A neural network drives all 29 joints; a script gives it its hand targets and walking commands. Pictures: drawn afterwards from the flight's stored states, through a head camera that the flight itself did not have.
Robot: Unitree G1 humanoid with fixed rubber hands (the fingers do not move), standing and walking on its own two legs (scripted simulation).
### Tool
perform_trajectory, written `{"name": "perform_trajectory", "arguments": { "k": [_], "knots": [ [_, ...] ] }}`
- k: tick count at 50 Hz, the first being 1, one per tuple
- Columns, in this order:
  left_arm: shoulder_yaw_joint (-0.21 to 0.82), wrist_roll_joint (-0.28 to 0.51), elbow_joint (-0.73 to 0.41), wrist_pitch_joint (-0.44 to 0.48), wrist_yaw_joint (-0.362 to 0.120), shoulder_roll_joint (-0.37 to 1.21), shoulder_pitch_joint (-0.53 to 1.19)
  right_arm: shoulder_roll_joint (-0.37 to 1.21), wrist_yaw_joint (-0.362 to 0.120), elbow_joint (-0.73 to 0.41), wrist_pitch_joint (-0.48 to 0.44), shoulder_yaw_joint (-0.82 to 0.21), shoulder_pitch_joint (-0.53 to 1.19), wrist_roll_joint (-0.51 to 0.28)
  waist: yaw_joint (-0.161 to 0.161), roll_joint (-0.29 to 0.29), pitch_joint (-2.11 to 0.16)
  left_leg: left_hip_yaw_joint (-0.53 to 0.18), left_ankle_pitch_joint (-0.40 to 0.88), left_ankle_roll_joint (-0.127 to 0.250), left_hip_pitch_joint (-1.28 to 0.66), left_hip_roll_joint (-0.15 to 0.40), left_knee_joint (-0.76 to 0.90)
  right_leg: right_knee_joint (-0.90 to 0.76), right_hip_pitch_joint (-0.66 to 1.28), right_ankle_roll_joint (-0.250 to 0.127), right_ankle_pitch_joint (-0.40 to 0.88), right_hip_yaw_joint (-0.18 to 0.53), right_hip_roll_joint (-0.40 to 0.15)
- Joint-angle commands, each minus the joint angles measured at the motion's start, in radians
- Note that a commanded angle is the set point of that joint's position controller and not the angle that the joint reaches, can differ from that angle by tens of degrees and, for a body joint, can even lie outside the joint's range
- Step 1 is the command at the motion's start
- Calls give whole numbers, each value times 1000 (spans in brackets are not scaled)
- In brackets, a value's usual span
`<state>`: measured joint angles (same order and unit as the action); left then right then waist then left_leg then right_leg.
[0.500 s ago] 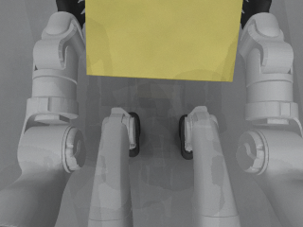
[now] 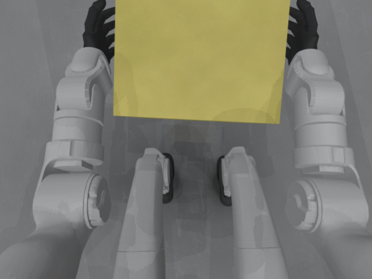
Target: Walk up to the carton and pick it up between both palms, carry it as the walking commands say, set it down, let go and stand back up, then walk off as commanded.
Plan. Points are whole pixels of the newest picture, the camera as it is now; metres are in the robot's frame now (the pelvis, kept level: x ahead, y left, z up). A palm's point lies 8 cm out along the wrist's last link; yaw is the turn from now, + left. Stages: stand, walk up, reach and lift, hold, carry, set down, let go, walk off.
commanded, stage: reach and lift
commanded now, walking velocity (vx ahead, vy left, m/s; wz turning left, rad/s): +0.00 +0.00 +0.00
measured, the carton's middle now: (197, 61) +0.51 -0.01 -0.13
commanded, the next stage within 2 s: none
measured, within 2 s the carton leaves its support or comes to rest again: neither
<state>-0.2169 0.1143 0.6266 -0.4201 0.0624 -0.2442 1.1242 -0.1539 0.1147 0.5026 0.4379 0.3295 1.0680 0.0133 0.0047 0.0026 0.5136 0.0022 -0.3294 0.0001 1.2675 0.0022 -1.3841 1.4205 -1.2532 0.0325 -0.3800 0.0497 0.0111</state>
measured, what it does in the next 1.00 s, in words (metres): rises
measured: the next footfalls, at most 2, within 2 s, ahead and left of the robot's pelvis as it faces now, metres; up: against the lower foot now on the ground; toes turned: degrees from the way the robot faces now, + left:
none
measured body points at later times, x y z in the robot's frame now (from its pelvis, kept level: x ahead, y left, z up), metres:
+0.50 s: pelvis +0.05 +0.00 +0.07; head +0.21 -0.01 +0.49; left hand +0.50 +0.17 +0.05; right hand +0.48 -0.19 +0.05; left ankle +0.17 +0.12 -0.57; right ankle +0.16 -0.13 -0.57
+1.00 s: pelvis +0.14 +0.00 +0.15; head +0.20 +0.00 +0.59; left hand +0.49 +0.16 +0.13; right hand +0.46 -0.19 +0.12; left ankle +0.17 +0.12 -0.57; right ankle +0.16 -0.13 -0.57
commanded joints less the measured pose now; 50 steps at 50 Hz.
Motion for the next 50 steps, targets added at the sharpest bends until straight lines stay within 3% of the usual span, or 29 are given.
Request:
{"name": "perform_trajectory", "arguments": {
  "k": [1, 2, 3, 5, 6, 7, 10, 18, 20, 21, 23, 24, 25, 27, 28, 30, 31, 34, 37, 39, 41, 42, 45, 50],
  "knots": [
    [539, 65, -353, 22, -338, 1156, 690, 1167, -398, -178, -9, -647, 688, -166, -14, -68, -2407, -47, 49, 24, -723, -138, 203, -227, 490, -30, 49, -63, 144],
    [543, 64, -350, 22, -338, 1170, 698, 1166, -401, -174, -11, -638, 681, -163, -4, -60, -2400, -51, 35, 25, -747, -138, 214, -238, 487, -33, 38, -62, 146],
    [539, 61, -340, 19, -338, 1161, 690, 1168, -405, -159, -7, -639, 678, -165, -20, -58, -2374, -59, 23, 26, -764, -135, 229, -245, 473, -35, 30, -60, 144],
    [536, 53, -315, 17, -343, 1183, 666, 1162, -410, -154, -10, -624, 670, -148, -1, -63, -2336, -73, 5, 25, -772, -133, 256, -264, 473, -36, 18, -64, 144],
    [531, 47, -314, 17, -345, 1178, 661, 1174, -412, -160, -10, -635, 674, -159, -18, -61, -2335, -64, 24, 28, -773, -133, 257, -276, 501, -36, 36, -56, 140],
    [535, 50, -314, 19, -348, 1187, 662, 1167, -415, -159, -13, -630, 667, -147, -3, -62, -2322, -75, 13, 27, -790, -131, 270, -281, 492, -39, 25, -61, 141],
    [525, 48, -317, 18, -354, 1200, 624, 1199, -421, -168, -8, -646, 642, -154, -20, -82, -2319, -71, 33, 36, -827, -130, 298, -318, 545, -37, 37, -50, 136],
    [480, -11, -230, 23, -379, 1236, 481, 1252, -433, -88, -11, -624, 483, -118, -24, -76, -2021, -59, 65, 47, -788, -124, 372, -412, 563, -39, 63, -32, 121],
    [424, -44, -139, 22, -392, 1241, 409, 1278, -433, -1, -6, -578, 398, -76, -22, -99, -1816, -47, 21, 56, -712, -121, 403, -458, 531, -40, 23, -28, 115],
    [394, -66, -114, 22, -396, 1229, 377, 1284, -436, 35, -3, -562, 364, -67, -35, -91, -1713, -53, 13, 61, -704, -114, 425, -471, 495, -36, 16, -30, 106],
    [339, -108, -77, 22, -404, 1225, 340, 1281, -440, 75, -3, -497, 302, -20, -28, -70, -1544, -52, 4, 62, -671, -113, 455, -511, 473, -46, 12, -21, 102],
    [319, -121, -62, 18, -408, 1238, 294, 1288, -439, 80, -1, -476, 261, 0, -13, -87, -1498, -59, 14, 62, -686, -113, 476, -532, 482, -48, 27, -28, 103],
    [249, -164, 1, 8, -412, 1211, 251, 1261, -438, 125, 4, -417, 231, 33, -17, -79, -1360, -51, -20, 61, -621, -113, 497, -548, 441, -48, -5, -29, 99],
    [231, -182, -4, 0, -421, 1203, 220, 1268, -443, 157, 15, -383, 169, 64, -8, -65, -1320, -46, -34, 59, -644, -113, 535, -591, 496, -54, -22, -15, 95],
    [220, -190, 22, -8, -423, 1210, 204, 1247, -447, 190, 19, -348, 137, 85, 15, -69, -1262, -62, -63, 58, -651, -104, 556, -602, 476, -59, -45, -22, 92],
    [202, -213, 62, -21, -430, 1218, 110, 1226, -454, 160, 21, -345, 111, 92, 0, -53, -1245, -57, -36, 54, -704, -104, 593, -635, 528, -59, -23, -27, 89],
    [194, -217, 58, -22, -431, 1209, 142, 1215, -457, 194, 23, -312, 93, 104, 16, -52, -1200, -58, -48, 53, -701, -100, 606, -649, 518, -59, -33, -28, 90],
    [187, -240, 65, -30, -431, 1210, 9, 1204, -462, 134, 20, -336, 48, 101, -21, -51, -1182, -58, 65, 50, -753, -102, 646, -679, 593, -59, 70, -35, 91],
    [302, -188, -41, -13, -424, 1268, -45, 1250, -458, -38, 4, -483, 39, 28, -30, -60, -1317, -59, 270, 46, -895, -104, 648, -702, 737, -44, 268, -18, 96],
    [364, -158, -111, -4, -418, 1275, -61, 1263, -453, -63, -2, -528, -18, 9, -27, -64, -1354, -62, 388, 41, -935, -103, 655, -724, 802, -38, 400, 1, 94],
    [394, -155, -164, 7, -409, 1266, -123, 1283, -446, -105, -8, -583, -58, -6, -55, -83, -1365, -72, 468, 48, -955, -104, 659, -735, 830, -30, 485, 23, 89],
    [427, -143, -195, 10, -403, 1268, -140, 1281, -445, -126, -11, -608, -80, -19, -53, -82, -1376, -78, 518, 46, -988, -104, 668, -744, 853, -30, 536, 28, 90],
    [499, -118, -272, 2, -389, 1285, -213, 1274, -438, -202, -7, -670, -146, -37, -54, -77, -1418, -83, 591, 38, -1067, -104, 709, -784, 931, -25, 600, 41, 97],
    [479, -137, -252, -17, -380, 1253, -323, 1204, -430, -172, 8, -650, -246, 1, -40, -75, -1266, -98, 578, 35, -1100, -97, 782, -847, 929, -26, 554, 39, 98]
  ]
}}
